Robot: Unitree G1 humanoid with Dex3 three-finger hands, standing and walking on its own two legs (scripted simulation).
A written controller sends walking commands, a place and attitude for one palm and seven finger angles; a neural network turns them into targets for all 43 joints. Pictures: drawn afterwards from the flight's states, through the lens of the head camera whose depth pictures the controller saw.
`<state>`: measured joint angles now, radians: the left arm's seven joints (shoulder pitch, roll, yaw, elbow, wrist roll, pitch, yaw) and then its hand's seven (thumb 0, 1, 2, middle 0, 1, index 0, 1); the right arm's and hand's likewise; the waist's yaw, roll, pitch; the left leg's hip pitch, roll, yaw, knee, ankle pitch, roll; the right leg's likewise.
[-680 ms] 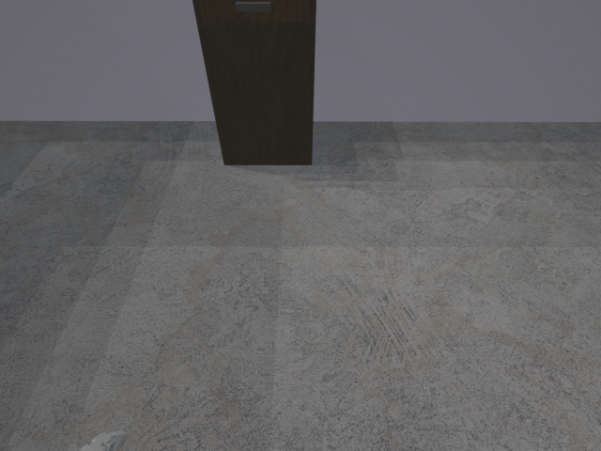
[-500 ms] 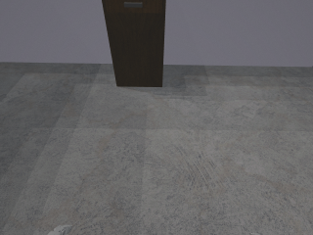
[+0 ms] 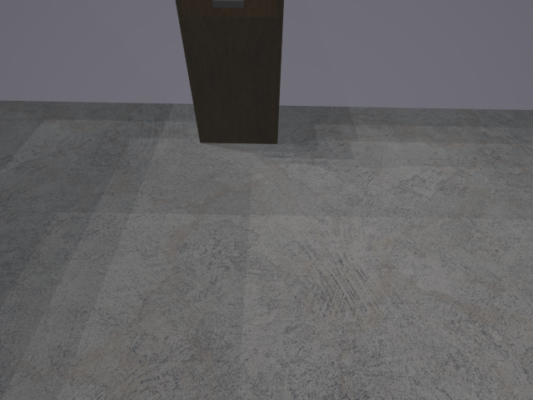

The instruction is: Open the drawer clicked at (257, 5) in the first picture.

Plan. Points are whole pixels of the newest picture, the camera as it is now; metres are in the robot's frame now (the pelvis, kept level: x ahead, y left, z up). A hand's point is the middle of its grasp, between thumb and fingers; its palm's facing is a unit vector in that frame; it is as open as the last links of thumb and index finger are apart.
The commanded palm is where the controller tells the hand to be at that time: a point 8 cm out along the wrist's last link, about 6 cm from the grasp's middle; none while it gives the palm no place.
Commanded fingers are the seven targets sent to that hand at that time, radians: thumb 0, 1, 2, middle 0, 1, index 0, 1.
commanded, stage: stand and wait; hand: left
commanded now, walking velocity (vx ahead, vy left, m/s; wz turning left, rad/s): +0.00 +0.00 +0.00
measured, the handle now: (228, 1) +1.64 +0.27 +0.03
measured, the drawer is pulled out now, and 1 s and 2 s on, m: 0.00 0.00 0.00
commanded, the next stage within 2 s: look at it before walking up in 0.14 s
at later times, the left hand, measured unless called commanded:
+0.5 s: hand out of the picture +0.07 +0.25 -0.15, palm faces -0.02 -0.94 -0.33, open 7.4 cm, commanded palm none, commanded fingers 0.00 0.90 0.90 -0.20 -0.30 -0.20 -0.30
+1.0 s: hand out of the picture +0.07 +0.24 -0.16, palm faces -0.01 -0.95 -0.30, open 7.4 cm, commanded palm none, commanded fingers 0.00 0.90 0.90 -0.20 -0.30 -0.20 -0.30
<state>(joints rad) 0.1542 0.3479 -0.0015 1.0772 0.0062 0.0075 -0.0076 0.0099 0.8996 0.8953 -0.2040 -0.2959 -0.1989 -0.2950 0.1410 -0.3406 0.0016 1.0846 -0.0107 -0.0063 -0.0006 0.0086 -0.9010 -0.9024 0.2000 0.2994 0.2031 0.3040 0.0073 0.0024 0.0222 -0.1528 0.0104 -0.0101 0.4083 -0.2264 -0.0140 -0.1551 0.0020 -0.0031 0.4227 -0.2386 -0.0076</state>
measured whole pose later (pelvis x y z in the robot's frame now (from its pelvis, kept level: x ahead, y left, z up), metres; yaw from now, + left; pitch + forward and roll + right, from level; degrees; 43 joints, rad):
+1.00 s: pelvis +0.01 +0.00 +0.00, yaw +0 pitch -1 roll +0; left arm 0.19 0.31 0.00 1.09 0.02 0.01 0.00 0.01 0.90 0.90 -0.20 -0.30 -0.20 -0.29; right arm 0.16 -0.30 0.01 1.11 -0.02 0.01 0.00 0.01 -0.90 -0.90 0.20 0.30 0.20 0.30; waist 0.01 0.00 -0.02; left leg -0.15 0.02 0.00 0.44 -0.28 -0.01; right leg -0.15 0.01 0.00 0.43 -0.26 -0.01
